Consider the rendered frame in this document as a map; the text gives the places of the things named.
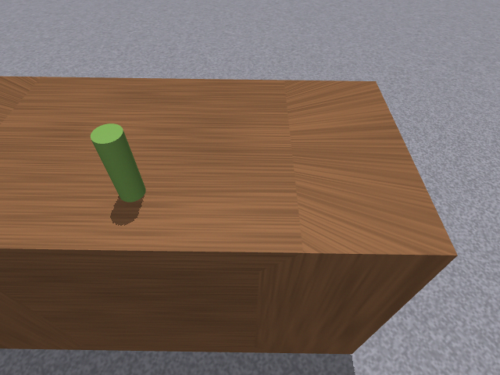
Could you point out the can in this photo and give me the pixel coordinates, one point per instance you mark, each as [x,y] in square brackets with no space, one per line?
[113,148]

